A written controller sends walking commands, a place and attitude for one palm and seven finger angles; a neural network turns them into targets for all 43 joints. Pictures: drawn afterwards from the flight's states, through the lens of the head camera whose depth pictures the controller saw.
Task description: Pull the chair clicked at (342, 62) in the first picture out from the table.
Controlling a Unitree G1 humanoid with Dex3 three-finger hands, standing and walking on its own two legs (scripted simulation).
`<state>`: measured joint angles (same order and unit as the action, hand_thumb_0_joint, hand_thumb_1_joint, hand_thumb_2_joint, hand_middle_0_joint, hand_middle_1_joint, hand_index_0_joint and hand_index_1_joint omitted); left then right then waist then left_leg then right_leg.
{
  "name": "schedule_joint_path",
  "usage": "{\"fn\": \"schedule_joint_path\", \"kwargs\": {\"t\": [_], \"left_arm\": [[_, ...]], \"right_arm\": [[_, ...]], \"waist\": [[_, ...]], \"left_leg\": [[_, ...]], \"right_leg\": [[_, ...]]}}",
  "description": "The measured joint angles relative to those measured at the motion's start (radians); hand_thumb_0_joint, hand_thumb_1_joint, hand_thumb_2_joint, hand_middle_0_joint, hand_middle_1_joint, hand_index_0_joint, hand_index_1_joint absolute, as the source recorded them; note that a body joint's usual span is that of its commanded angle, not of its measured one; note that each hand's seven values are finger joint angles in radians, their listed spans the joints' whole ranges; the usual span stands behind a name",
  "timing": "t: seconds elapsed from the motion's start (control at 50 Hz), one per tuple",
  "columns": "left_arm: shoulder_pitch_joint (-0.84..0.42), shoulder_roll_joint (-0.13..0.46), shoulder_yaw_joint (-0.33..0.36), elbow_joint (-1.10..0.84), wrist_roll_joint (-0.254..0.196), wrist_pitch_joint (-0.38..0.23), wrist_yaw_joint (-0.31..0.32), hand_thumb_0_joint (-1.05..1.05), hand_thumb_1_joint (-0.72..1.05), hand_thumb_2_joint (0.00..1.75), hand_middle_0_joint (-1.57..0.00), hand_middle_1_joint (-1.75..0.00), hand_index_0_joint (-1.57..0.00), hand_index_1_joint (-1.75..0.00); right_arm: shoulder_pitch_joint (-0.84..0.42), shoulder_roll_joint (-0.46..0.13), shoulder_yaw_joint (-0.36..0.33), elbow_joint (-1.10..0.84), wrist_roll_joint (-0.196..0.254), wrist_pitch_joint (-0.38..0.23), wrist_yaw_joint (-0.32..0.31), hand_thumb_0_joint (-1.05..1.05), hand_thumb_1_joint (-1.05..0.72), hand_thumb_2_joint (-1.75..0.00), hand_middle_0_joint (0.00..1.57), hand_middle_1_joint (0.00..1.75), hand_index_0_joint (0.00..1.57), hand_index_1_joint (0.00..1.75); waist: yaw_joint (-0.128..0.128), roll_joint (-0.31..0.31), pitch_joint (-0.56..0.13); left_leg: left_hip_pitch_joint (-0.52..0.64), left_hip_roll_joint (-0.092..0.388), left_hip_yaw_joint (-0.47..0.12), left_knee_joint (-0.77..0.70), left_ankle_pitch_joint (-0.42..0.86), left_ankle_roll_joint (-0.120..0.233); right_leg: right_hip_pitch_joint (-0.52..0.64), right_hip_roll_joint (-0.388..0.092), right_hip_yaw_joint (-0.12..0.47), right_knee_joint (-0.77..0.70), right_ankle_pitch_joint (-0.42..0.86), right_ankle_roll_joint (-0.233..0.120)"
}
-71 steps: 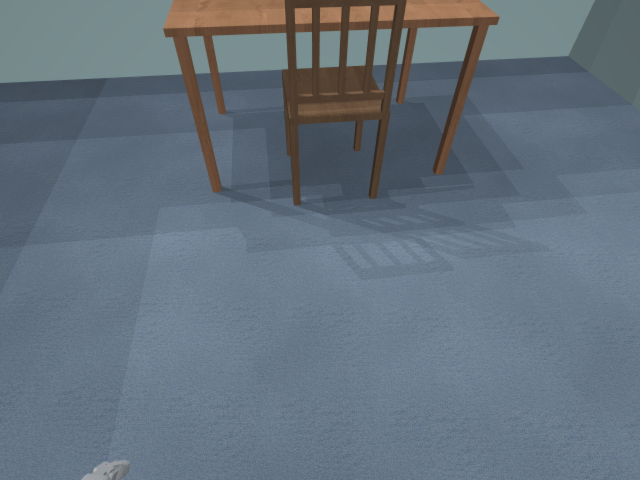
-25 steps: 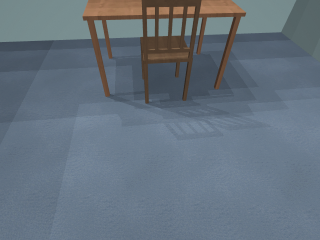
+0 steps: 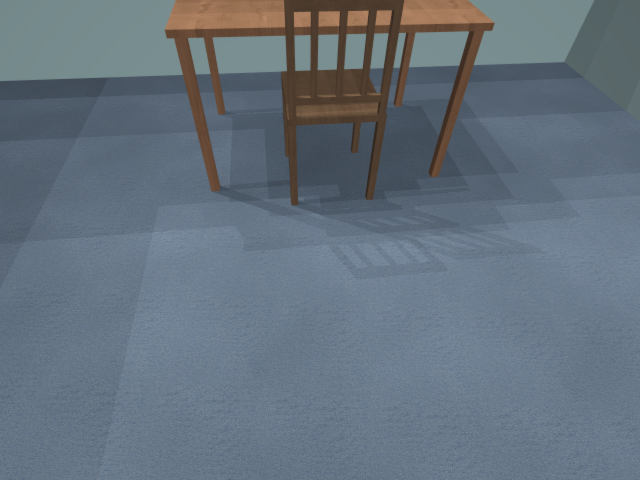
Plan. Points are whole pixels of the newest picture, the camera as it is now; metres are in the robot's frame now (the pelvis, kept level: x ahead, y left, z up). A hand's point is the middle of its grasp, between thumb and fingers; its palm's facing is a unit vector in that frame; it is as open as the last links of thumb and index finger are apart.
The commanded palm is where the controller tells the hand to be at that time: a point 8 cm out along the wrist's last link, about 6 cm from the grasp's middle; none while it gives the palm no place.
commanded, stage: look at it before walking up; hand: left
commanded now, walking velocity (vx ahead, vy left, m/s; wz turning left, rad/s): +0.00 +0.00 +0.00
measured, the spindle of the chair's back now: (341, 56) +1.44 +0.02 -0.09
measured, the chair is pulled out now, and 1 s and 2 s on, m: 0.00 0.00 0.00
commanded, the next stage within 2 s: walk to a spot facing it in 0.02 s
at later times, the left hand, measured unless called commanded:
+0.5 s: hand out of the picture +0.06 +0.17 -0.19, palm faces -0.06 -0.98 -0.21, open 7.4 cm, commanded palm none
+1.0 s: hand (218, 363) +0.34 +0.20 -0.19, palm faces -0.27 -0.94 -0.20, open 7.4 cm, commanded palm none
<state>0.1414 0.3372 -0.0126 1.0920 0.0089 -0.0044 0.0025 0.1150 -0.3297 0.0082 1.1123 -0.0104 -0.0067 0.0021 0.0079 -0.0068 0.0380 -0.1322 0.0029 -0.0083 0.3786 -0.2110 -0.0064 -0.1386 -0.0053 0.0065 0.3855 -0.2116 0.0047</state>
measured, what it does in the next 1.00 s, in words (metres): walks ahead, turning right: left foot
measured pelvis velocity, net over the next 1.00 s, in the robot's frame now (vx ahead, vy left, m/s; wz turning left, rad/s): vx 0.25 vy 0.02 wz -0.37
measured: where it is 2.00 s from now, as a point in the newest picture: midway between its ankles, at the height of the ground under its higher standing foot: (379, 372)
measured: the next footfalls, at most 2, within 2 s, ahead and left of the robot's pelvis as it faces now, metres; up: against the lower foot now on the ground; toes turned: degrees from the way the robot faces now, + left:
left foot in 0.82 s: +0.34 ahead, +0.09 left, +0.00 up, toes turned -9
right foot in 1.38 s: +0.46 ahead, -0.22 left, +0.00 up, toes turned -38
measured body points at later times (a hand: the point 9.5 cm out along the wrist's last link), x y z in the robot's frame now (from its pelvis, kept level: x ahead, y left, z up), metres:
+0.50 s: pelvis +0.06 -0.03 -0.02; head +0.06 -0.03 +0.43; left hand +0.07 +0.22 -0.17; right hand +0.04 -0.28 -0.18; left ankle +0.01 +0.11 -0.70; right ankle +0.01 -0.11 -0.75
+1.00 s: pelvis +0.25 +0.02 -0.01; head +0.27 +0.04 +0.44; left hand +0.35 +0.25 -0.17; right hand +0.25 -0.23 -0.14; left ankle +0.30 +0.09 -0.75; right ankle +0.17 -0.09 -0.64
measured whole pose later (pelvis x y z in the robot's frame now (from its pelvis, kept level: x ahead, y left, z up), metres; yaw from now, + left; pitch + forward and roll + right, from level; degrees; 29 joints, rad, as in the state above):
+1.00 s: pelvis +0.25 +0.02 -0.01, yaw -21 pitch -1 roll -1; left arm 0.28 0.25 0.09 1.02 0.03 0.00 -0.01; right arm 0.21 -0.13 -0.04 0.97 -0.02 -0.08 -0.02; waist 0.03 -0.06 0.05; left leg -0.25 0.07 0.20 0.54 -0.26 0.04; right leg -0.50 -0.04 -0.02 1.25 -0.31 -0.02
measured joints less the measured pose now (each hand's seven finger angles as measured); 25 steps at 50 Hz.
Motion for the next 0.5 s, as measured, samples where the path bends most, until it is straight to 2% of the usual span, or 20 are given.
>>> {"fn": "schedule_joint_path", "kwargs": {"t": [0.2,0.26,0.32,0.38,0.42,0.46,0.5], "left_arm": [[0.012,-0.009,0.001,-0.002,0.000,0.007,0.006,0.01,0.90,0.90,-0.20,-0.30,-0.20,-0.30],[0.051,-0.027,0.008,-0.015,0.006,0.025,-0.002,0.01,0.90,0.90,-0.20,-0.30,-0.20,-0.30],[0.109,-0.050,0.018,-0.038,0.010,0.035,-0.018,0.01,0.90,0.90,-0.20,-0.30,-0.20,-0.30],[0.160,-0.078,0.032,-0.053,0.012,0.032,-0.031,0.01,0.90,0.90,-0.20,-0.30,-0.20,-0.30],[0.185,-0.100,0.037,-0.059,0.014,0.023,-0.037,0.01,0.90,0.90,-0.20,-0.30,-0.20,-0.30],[0.201,-0.123,0.039,-0.063,0.014,-0.003,-0.032,0.01,0.90,0.90,-0.20,-0.30,-0.20,-0.30],[0.229,-0.145,0.039,-0.068,0.010,-0.029,-0.018,0.01,0.90,0.90,-0.20,-0.30,-0.20,-0.30]], "right_arm": [[0.001,0.005,0.001,-0.001,-0.005,0.005,-0.005,0.00,-0.90,-0.90,0.21,0.30,0.20,0.30],[0.026,0.026,-0.003,-0.017,-0.011,0.013,-0.004,0.00,-0.90,-0.90,0.20,0.30,0.20,0.30],[0.067,0.053,-0.011,-0.043,-0.014,0.014,0.000,0.00,-0.90,-0.90,0.20,0.30,0.20,0.30],[0.109,0.077,-0.021,-0.060,-0.013,0.003,0.001,0.00,-0.90,-0.90,0.21,0.30,0.20,0.30],[0.137,0.083,-0.028,-0.064,-0.013,-0.001,0.000,0.00,-0.90,-0.90,0.21,0.30,0.20,0.30],[0.165,0.086,-0.032,-0.053,-0.010,0.008,-0.001,0.00,-0.90,-0.90,0.21,0.30,0.20,0.30],[0.170,0.093,-0.032,-0.035,-0.011,0.021,0.000,0.00,-0.90,-0.90,0.20,0.30,0.20,0.30]], "waist": [[0.006,0.003,-0.009],[0.014,0.003,-0.027],[0.017,0.002,-0.039],[0.022,0.005,-0.030],[0.017,0.023,-0.017],[0.011,0.045,-0.012],[0.029,0.043,-0.011]], "left_leg": [[0.003,0.005,0.010,0.007,-0.009,-0.002],[-0.010,0.015,0.034,0.055,-0.050,-0.003],[-0.021,0.028,0.064,0.106,-0.099,-0.001],[-0.018,0.050,0.100,0.156,-0.149,-0.011],[-0.026,0.076,0.108,0.220,-0.198,-0.024],[-0.096,0.097,0.088,0.399,-0.259,-0.018],[-0.188,0.082,0.064,0.597,-0.282,-0.017]], "right_leg": [[-0.002,0.005,0.010,0.007,-0.005,0.000],[-0.029,0.016,0.033,0.064,-0.044,-0.006],[-0.068,0.029,0.057,0.152,-0.136,-0.019],[-0.109,0.023,0.016,0.244,-0.195,-0.023],[-0.105,0.030,-0.018,0.240,-0.147,-0.029],[-0.096,0.049,-0.041,0.257,-0.149,-0.046],[-0.069,0.059,-0.034,0.228,-0.173,-0.058]]}}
